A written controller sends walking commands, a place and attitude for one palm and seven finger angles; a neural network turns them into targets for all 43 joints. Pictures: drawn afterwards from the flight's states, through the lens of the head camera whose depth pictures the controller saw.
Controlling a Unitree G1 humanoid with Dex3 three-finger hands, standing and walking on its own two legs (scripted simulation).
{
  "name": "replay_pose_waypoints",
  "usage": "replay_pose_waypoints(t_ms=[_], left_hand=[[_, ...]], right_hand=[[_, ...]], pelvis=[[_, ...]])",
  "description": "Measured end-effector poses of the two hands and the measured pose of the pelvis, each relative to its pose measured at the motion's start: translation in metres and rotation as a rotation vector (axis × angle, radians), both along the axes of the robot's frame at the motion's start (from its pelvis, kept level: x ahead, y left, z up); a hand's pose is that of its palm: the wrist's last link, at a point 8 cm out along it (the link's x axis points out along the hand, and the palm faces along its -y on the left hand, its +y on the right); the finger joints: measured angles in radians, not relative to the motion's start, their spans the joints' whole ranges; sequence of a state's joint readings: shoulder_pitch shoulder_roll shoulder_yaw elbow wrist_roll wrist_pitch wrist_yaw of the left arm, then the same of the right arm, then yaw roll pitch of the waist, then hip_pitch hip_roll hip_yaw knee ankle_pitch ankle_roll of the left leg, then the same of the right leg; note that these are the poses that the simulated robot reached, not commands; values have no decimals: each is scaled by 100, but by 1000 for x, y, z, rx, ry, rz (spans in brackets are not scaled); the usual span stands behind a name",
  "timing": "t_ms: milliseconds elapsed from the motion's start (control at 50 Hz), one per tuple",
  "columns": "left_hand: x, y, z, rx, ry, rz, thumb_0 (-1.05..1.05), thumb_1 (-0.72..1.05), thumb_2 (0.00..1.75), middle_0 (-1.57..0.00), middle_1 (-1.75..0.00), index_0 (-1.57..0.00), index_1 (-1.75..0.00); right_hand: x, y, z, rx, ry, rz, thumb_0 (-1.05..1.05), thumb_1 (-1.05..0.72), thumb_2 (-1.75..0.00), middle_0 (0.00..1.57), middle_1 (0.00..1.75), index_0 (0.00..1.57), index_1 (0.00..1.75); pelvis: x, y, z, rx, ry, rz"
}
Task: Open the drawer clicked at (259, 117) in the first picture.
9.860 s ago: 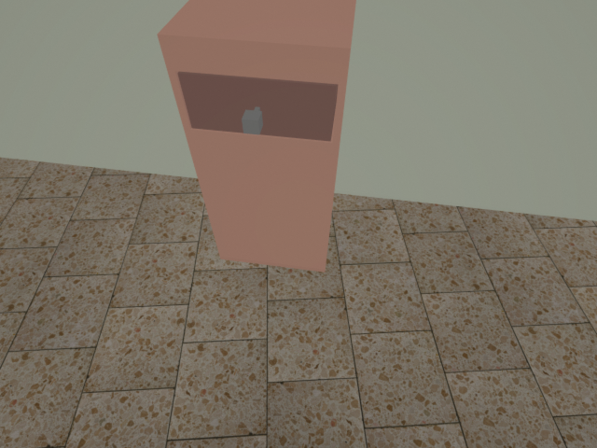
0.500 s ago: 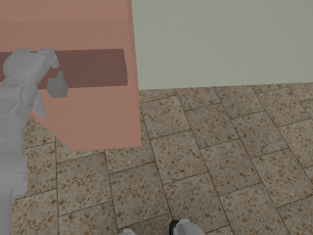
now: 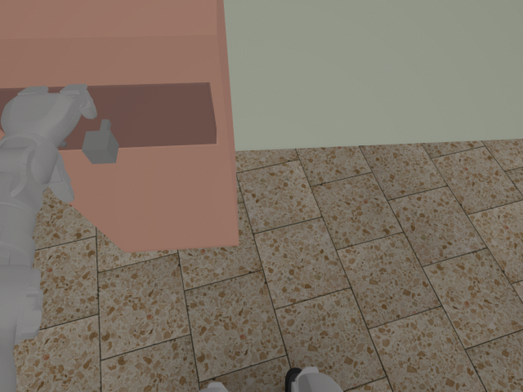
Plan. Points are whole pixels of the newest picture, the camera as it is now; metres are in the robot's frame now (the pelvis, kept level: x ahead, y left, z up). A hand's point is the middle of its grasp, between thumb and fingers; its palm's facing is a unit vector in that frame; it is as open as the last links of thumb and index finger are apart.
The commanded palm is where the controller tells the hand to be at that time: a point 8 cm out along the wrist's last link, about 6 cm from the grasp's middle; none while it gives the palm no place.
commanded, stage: move the hooked fingers above the handle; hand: left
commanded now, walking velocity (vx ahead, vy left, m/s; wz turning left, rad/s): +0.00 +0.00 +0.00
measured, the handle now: (103, 138) +0.54 +0.27 -0.01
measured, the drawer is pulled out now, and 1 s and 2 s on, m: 0.00 0.00 0.00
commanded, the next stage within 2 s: lower the fingers behind the handle in 0.90 s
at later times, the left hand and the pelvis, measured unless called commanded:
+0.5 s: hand (80, 139) +0.48 +0.27 +0.06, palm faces -0.09 -0.02 -1.00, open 13.8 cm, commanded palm +0.48 +0.27 +0.11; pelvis +0.00 +0.00 +0.00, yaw +0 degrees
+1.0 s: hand (81, 129) +0.49 +0.26 +0.07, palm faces +0.00 -0.04 -1.00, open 13.8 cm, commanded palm +0.48 +0.27 +0.11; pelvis +0.00 +0.00 +0.00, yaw +1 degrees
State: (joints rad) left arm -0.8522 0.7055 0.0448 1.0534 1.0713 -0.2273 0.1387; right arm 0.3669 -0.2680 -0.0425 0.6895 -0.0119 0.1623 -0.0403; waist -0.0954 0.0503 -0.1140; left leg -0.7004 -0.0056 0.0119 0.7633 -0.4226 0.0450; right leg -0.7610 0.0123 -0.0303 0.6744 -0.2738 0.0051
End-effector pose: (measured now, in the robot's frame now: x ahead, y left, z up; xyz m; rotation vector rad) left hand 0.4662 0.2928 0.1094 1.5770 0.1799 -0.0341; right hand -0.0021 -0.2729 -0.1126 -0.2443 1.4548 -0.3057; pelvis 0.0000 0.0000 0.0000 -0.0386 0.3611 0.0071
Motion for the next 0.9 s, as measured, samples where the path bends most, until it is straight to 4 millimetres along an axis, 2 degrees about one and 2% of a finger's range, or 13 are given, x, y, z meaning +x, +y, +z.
replay_pose_waypoints(t_ms=[140, 240, 360, 440, 540, 640, 760, 840, 900], left_hand=[[3, -19, 5, -57, -83, -81, 0, -48, 30, -32, -120, -32, -120], [9, -13, 6, -26, -116, -12, 0, -48, 30, -32, -120, -32, -120], [4, -3, 1, 13, -36, 47, 0, -48, 30, -32, -120, -31, -120], [0, -14, 1, -6, -13, -17, 0, -48, 30, -32, -120, -32, -120], [2, -30, 10, -51, -76, -88, 0, -48, 30, -32, -120, -32, -120], [8, -23, 13, -24, -123, -21, 0, -48, 30, -32, -120, -32, -120], [2, -5, 0, 29, -22, 67, 0, -48, 30, -32, -120, -31, -120], [-2, -10, -5, 1, 20, 8, 0, -48, 30, -32, -120, -31, -120], [-1, -22, 1, -31, -24, -72, 0, -48, 30, -32, -120, -32, -120]], right_hand=[[3, -4, 2, -21, -13, 16, 0, -90, -90, 20, 30, 20, 30], [3, -4, -1, -10, -29, 16, 0, -90, -90, 20, 30, 20, 30], [-2, 2, -5, 16, -19, 0, 0, -90, -90, 20, 30, 20, 30], [-5, 5, -3, 17, -11, -5, 0, -90, -90, 20, 30, 20, 30], [-6, 4, -2, 12, -12, -1, 0, -90, -90, 20, 30, 20, 30], [-4, 0, -5, 17, -21, 2, 0, -90, -90, 20, 30, 20, 30], [-4, -4, -6, 20, -20, -2, 0, -90, -90, 20, 30, 20, 30], [-4, -6, -1, -2, -15, -1, 0, -90, -90, 20, 30, 20, 30], [-2, -8, 2, -20, -14, 7, 0, -90, -90, 20, 30, 20, 30]], pelvis=[[-1, 1, -3, -4, -5, 14], [-4, 2, -5, -2, 6, 0], [-5, 3, -3, 1, 1, -8], [-3, 2, 0, 0, -9, 1], [-2, 1, -1, 1, -16, 6], [-5, -1, -3, 5, -5, -6], [-6, -2, -2, 8, 0, -14], [-4, -3, 0, 6, -5, -3], [-2, -4, 0, 3, -6, 6]])
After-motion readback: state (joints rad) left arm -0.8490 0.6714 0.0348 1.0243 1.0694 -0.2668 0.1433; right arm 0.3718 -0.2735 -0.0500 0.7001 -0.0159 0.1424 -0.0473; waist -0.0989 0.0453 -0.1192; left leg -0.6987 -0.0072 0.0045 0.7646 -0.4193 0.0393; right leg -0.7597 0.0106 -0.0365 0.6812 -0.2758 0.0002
